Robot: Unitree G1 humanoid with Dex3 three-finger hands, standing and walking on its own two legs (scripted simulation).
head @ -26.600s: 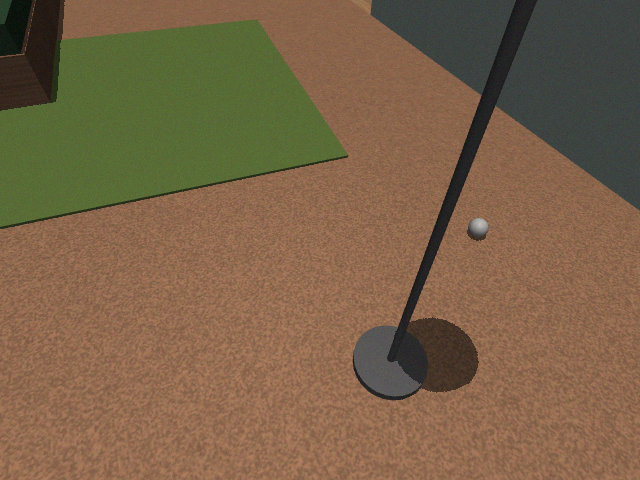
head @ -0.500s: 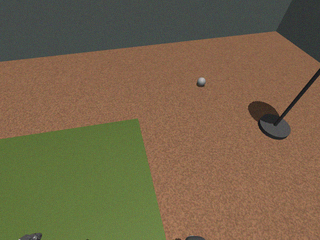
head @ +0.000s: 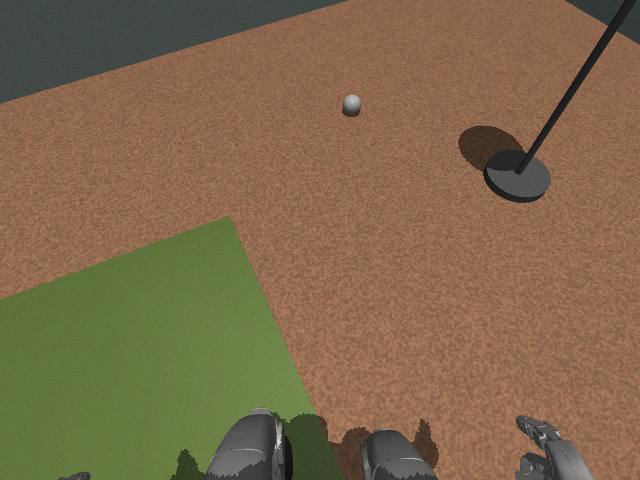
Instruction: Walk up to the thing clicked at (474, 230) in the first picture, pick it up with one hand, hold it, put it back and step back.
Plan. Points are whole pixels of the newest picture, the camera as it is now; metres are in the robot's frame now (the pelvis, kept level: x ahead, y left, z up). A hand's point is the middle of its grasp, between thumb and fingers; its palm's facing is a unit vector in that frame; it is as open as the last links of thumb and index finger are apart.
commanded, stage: walk up
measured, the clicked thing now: (352, 104) +1.56 -0.11 -0.70
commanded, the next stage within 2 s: stand in 1.48 s
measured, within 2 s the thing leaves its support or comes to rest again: neither
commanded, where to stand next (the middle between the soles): +0.07 +0.03 m, yaw -13 degrees
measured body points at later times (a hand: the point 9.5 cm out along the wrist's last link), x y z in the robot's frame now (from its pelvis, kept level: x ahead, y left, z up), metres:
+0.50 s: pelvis -0.03 +0.01 +0.01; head +0.00 -0.02 +0.46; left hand +0.13 +0.30 -0.09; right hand -0.03 -0.33 -0.11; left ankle +0.01 +0.16 -0.67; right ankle +0.01 -0.10 -0.69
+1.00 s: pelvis -0.02 +0.02 +0.03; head -0.01 +0.00 +0.48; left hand +0.14 +0.30 -0.08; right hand -0.03 -0.30 -0.09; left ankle -0.01 +0.16 -0.69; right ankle +0.00 -0.11 -0.69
